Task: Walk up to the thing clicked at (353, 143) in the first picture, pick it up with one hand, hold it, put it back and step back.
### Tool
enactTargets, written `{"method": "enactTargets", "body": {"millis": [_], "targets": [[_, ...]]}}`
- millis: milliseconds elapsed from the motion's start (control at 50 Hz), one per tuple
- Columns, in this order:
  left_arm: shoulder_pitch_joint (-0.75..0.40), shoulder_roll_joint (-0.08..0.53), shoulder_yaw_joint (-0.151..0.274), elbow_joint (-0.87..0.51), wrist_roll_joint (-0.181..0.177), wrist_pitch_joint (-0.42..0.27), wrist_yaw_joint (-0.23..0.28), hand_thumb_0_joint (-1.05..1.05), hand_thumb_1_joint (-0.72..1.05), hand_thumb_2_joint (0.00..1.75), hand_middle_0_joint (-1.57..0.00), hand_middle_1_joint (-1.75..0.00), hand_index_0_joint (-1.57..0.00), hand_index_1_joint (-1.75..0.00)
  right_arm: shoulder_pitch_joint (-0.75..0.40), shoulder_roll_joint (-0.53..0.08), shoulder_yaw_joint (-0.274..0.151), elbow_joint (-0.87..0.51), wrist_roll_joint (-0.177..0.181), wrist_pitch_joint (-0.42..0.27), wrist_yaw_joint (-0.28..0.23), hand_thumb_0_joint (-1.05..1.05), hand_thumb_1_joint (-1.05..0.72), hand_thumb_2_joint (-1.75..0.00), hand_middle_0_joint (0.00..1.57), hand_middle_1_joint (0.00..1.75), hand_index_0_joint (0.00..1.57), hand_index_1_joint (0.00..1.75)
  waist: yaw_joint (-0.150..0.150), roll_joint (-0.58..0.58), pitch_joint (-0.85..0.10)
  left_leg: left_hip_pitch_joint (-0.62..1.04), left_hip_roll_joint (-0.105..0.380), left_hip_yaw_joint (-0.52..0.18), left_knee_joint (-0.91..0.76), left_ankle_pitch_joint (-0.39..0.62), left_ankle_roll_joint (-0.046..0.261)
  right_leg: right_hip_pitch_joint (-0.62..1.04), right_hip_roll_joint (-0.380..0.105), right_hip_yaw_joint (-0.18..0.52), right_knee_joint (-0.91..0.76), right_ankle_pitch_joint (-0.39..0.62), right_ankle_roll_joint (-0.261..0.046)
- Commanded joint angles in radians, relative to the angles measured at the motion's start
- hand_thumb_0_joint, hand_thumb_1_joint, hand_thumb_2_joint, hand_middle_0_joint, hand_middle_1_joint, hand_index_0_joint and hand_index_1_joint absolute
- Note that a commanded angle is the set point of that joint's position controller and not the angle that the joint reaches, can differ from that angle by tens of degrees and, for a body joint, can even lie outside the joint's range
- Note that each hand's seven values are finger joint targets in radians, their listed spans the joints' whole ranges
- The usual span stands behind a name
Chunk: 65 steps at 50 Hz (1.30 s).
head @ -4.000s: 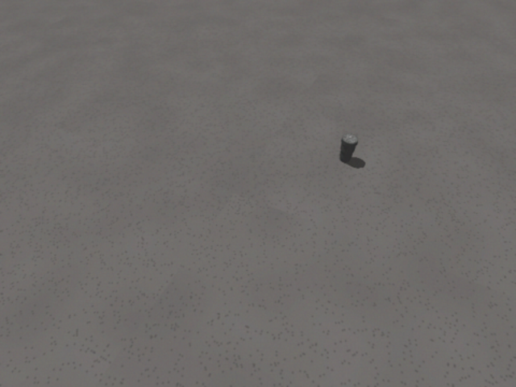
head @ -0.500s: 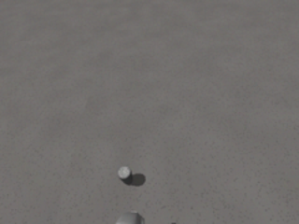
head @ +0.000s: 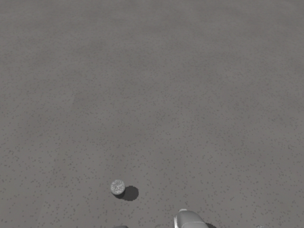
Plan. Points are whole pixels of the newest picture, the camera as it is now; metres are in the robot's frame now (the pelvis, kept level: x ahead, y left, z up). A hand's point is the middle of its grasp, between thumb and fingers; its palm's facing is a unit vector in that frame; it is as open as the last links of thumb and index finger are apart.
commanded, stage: walk up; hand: left
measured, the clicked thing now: (118, 190) +0.39 +0.17 -0.69
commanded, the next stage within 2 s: stand in 1.56 s
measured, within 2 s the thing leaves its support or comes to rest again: neither
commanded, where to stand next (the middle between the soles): +0.10 -0.03 m, yaw +0 degrees
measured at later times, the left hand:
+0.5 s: hand out of the picture +0.11 +0.22 -0.14, palm faces -0.04 -0.95 -0.32, open 7.4 cm
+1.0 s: hand out of the picture +0.10 +0.23 -0.14, palm faces -0.02 -0.95 -0.33, open 7.4 cm
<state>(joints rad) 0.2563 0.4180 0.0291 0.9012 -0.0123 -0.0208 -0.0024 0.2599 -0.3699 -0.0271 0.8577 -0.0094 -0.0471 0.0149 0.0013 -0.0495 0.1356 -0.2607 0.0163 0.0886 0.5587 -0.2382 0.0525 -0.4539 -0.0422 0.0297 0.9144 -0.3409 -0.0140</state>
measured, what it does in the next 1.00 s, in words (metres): steps on the spot: right foot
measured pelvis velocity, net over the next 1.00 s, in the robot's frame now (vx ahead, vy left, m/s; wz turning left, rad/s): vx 0.02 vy -0.02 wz -0.02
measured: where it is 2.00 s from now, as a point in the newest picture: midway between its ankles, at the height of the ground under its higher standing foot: outside the picture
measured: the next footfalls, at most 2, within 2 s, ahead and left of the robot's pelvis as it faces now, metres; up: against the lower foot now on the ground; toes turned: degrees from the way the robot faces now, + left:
right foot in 0.12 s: +0.09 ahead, -0.14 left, +0.00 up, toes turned +0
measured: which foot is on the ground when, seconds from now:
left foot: down 0.00-1.00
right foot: up 0.00-0.10, down 0.12-1.00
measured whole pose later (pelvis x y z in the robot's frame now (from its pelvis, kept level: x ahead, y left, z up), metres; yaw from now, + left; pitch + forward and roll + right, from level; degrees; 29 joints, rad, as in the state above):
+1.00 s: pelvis +0.02 -0.02 +0.02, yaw -1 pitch -3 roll +0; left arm 0.10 0.34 0.01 1.17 0.00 -0.01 -0.02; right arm 0.08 -0.35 0.00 1.16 -0.01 -0.02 0.01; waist 0.01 0.01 0.05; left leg -0.13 0.02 0.09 0.34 -0.17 0.01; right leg -0.15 -0.01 -0.03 0.33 -0.13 0.00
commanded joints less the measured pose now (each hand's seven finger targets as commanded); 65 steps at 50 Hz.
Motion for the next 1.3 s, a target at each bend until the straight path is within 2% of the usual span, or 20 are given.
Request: {"method": "enactTargets", "body": {"millis": [0, 20, 40, 80, 100, 120, 140, 160, 180, 220, 240, 280, 320, 360, 540, 620, 680, 800, 880, 1280], "targets": [[0.038, 0.138, 0.043, -0.019, 0.005, -0.006, 0.018, 0.0, 0.9, 0.9, -0.2, -0.3, -0.2, -0.3, -0.012, -0.261, -0.068, -0.057, 0.006, -0.015, -0.027, 0.0, -0.9, -0.9, 0.2, 0.3, 0.2, 0.3, -0.002, 0.208, -0.138, 0.031, 0.247, -0.142, -0.076, 0.65, 0.15, 0.113, -0.009, -0.038, -0.138, 0.066, 0.005], [0.03, 0.137, 0.044, -0.011, 0.004, -0.005, 0.019, 0.0, 0.9, 0.9, -0.2, -0.3, -0.2, -0.3, -0.016, -0.254, -0.065, -0.054, 0.01, -0.009, -0.029, 0.0, -0.9, -0.9, 0.2, 0.3, 0.2, 0.3, -0.002, 0.205, -0.147, 0.023, 0.246, -0.145, -0.059, 0.657, 0.148, 0.132, 0.002, -0.043, -0.144, 0.064, 0.003], [0.035, 0.133, 0.043, -0.003, 0.005, -0.003, 0.019, 0.0, 0.9, 0.9, -0.2, -0.3, -0.2, -0.3, -0.028, -0.261, -0.067, -0.054, 0.014, -0.005, -0.031, 0.0, -0.9, -0.9, 0.2, 0.3, 0.2, 0.3, 0.0, 0.205, -0.162, 0.025, 0.258, -0.163, -0.047, 0.599, 0.15, 0.157, 0.006, -0.05, -0.181, 0.062, -0.003], [0.054, 0.145, 0.049, 0.02, 0.013, -0.003, 0.017, 0.0, 0.9, 0.9, -0.2, -0.3, -0.2, -0.3, -0.08, -0.267, -0.064, -0.057, 0.02, 0.008, -0.028, 0.0, -0.9, -0.9, 0.2, 0.3, 0.2, 0.3, 0.032, 0.167, -0.185, -0.048, 0.251, -0.175, -0.004, 0.383, 0.123, 0.277, 0.008, -0.053, -0.31, 0.137, -0.022], [0.047, 0.161, 0.051, 0.029, 0.02, -0.008, 0.019, 0.0, 0.9, 0.9, -0.2, -0.3, -0.2, -0.3, -0.1, -0.237, -0.054, -0.054, 0.024, 0.016, -0.027, 0.0, -0.9, -0.9, 0.2, 0.3, 0.2, 0.3, 0.039, 0.114, -0.185, -0.08, 0.221, -0.175, 0.018, 0.228, 0.081, 0.308, -0.002, -0.017, -0.386, 0.171, -0.036], [0.024, 0.198, 0.058, 0.023, 0.028, -0.016, 0.02, 0.0, 0.9, 0.9, -0.2, -0.3, -0.2, -0.3, -0.081, -0.19, -0.04, -0.048, 0.029, 0.018, -0.026, 0.0, -0.9, -0.9, 0.2, 0.3, 0.2, 0.3, 0.027, -0.018, -0.193, -0.11, 0.162, -0.136, 0.074, 0.075, 0.025, 0.315, -0.103, 0.137, -0.447, 0.254, -0.068], [-0.04, 0.223, 0.059, 0.004, 0.033, -0.027, 0.018, 0.0, 0.9, 0.9, -0.2, -0.3, -0.2, -0.3, -0.04, -0.159, -0.028, -0.034, 0.03, 0.02, -0.025, 0.0, -0.9, -0.9, 0.2, 0.3, 0.2, 0.3, -0.017, -0.115, -0.173, -0.108, 0.08, -0.093, 0.127, -0.072, -0.017, 0.267, -0.218, 0.307, -0.528, 0.243, -0.118], [-0.125, 0.243, 0.053, 0.002, 0.021, -0.021, 0.015, 0.0, 0.9, 0.9, -0.2, -0.3, -0.2, -0.3, -0.055, -0.177, -0.035, -0.004, 0.026, 0.029, -0.031, 0.0, -0.9, -0.9, 0.2, 0.3, 0.2, 0.3, -0.021, -0.137, -0.143, -0.013, 0.017, -0.071, 0.136, -0.232, -0.027, 0.119, -0.278, 0.319, -0.551, 0.221, -0.202], [-0.173, 0.232, 0.044, -0.007, 0.024, -0.018, 0.012, 0.0, 0.9, 0.9, -0.2, -0.3, -0.2, -0.3, -0.037, -0.193, -0.04, 0.035, 0.022, 0.028, -0.032, 0.0, -0.9, -0.9, 0.2, 0.3, 0.2, 0.3, -0.039, -0.128, -0.129, 0.084, 0.032, -0.085, 0.1, -0.211, -0.027, 0.036, -0.258, 0.302, -0.529, 0.195, -0.19], [-0.138, 0.178, 0.024, 0.019, 0.017, -0.016, 0.01, 0.0, 0.9, 0.9, -0.2, -0.3, -0.2, -0.3, -0.101, -0.221, -0.04, 0.06, 0.024, 0.016, -0.02, 0.0, -0.9, -0.9, 0.2, 0.3, 0.2, 0.3, -0.02, -0.06, -0.134, 0.145, 0.079, -0.119, -0.033, -0.071, -0.011, 0.029, -0.148, 0.157, -0.521, 0.141, -0.08], [-0.148, 0.169, 0.021, 0.028, 0.016, -0.017, 0.01, 0.0, 0.9, 0.9, -0.2, -0.3, -0.2, -0.3, -0.116, -0.219, -0.038, 0.071, 0.02, 0.014, -0.015, 0.0, -0.9, -0.9, 0.2, 0.3, 0.2, 0.3, -0.022, -0.068, -0.157, 0.129, 0.1, -0.135, -0.06, -0.029, -0.003, 0.077, -0.12, 0.131, -0.509, 0.152, -0.049], [-0.151, 0.163, 0.02, 0.05, 0.016, -0.014, 0.006, 0.0, 0.9, 0.9, -0.2, -0.3, -0.2, -0.3, -0.14, -0.215, -0.026, 0.087, 0.01, 0.009, -0.013, 0.0, -0.9, -0.9, 0.2, 0.3, 0.2, 0.3, -0.004, -0.055, -0.18, 0.106, 0.125, -0.165, -0.137, -0.077, 0.003, 0.133, -0.102, 0.123, -0.514, 0.095, -0.035], [-0.163, 0.162, 0.02, 0.07, 0.017, -0.01, 0.003, 0.0, 0.9, 0.9, -0.2, -0.3, -0.2, -0.3, -0.165, -0.211, -0.018, 0.113, 0.008, 0.011, -0.008, 0.0, -0.9, -0.9, 0.2, 0.3, 0.2, 0.3, 0.006, -0.045, -0.128, 0.036, 0.128, -0.171, -0.178, -0.163, 0.001, 0.158, -0.092, 0.124, -0.565, -0.044, -0.032], [-0.185, 0.156, 0.018, 0.086, 0.015, -0.009, 0.001, 0.0, 0.9, 0.9, -0.2, -0.3, -0.2, -0.3, -0.175, -0.208, -0.015, 0.143, 0.005, 0.009, -0.006, 0.0, -0.9, -0.9, 0.2, 0.3, 0.2, 0.3, 0.005, -0.013, -0.106, 0.044, 0.118, -0.162, -0.215, -0.15, -0.012, 0.152, -0.094, 0.133, -0.585, -0.06, -0.035], [-0.197, 0.135, 0.014, 0.158, 0.01, -0.008, -0.006, 0.0, 0.9, 0.9, -0.2, -0.3, -0.2, -0.3, -0.209, -0.206, -0.007, 0.218, -0.001, -0.007, -0.009, 0.0, -0.9, -0.9, 0.2, 0.3, 0.2, 0.3, 0.016, 0.087, -0.118, 0.035, 0.138, -0.171, -0.312, -0.103, -0.023, 0.272, -0.076, 0.082, -0.612, 0.096, -0.028], [-0.208, 0.135, 0.014, 0.176, 0.014, -0.007, -0.007, 0.0, 0.9, 0.9, -0.2, -0.3, -0.2, -0.3, -0.214, -0.207, -0.009, 0.23, -0.003, -0.006, -0.011, 0.0, -0.9, -0.9, 0.2, 0.3, 0.2, 0.3, 0.01, 0.079, -0.131, 0.046, 0.14, -0.162, -0.316, -0.091, -0.022, 0.293, -0.073, 0.069, -0.624, 0.133, -0.019], [-0.212, 0.135, 0.013, 0.182, 0.016, -0.01, -0.006, 0.0, 0.9, 0.9, -0.2, -0.3, -0.2, -0.3, -0.216, -0.205, -0.009, 0.235, -0.001, -0.004, -0.012, 0.0, -0.9, -0.9, 0.2, 0.3, 0.2, 0.3, 0.005, 0.06, -0.157, 0.095, 0.136, -0.144, -0.294, -0.019, -0.02, 0.293, -0.083, 0.077, -0.641, 0.169, -0.016], [-0.222, 0.132, 0.012, 0.197, 0.012, -0.009, -0.003, 0.0, 0.9, 0.9, -0.2, -0.3, -0.2, -0.3, -0.208, -0.203, -0.01, 0.249, 0.001, 0.0, -0.014, 0.0, -0.9, -0.9, 0.2, 0.3, 0.2, 0.3, -0.003, 0.059, -0.151, 0.123, 0.134, -0.145, -0.297, 0.015, -0.027, 0.282, -0.087, 0.081, -0.655, 0.175, -0.012], [-0.212, 0.131, 0.012, 0.211, 0.014, -0.007, -0.001, 0.0, 0.9, 0.9, -0.2, -0.3, -0.2, -0.3, -0.225, -0.201, -0.014, 0.25, 0.003, 0.001, -0.017, 0.0, -0.9, -0.9, 0.2, 0.3, 0.2, 0.3, -0.002, 0.045, -0.167, 0.154, 0.139, -0.141, -0.292, 0.08, -0.025, 0.286, -0.085, 0.07, -0.654, 0.234, -0.007], [-0.21, 0.119, 0.014, 0.209, 0.017, -0.007, 0.006, 0.0, 0.9, 0.9, -0.2, -0.3, -0.2, -0.3, -0.248, -0.181, -0.018, 0.251, 0.001, 0.006, -0.019, 0.0, -0.9, -0.9, 0.2, 0.3, 0.2, 0.3, 0.0, 0.046, -0.178, 0.185, 0.139, -0.127, -0.311, 0.163, -0.036, 0.328, -0.094, 0.058, -0.659, 0.318, 0.004]]}}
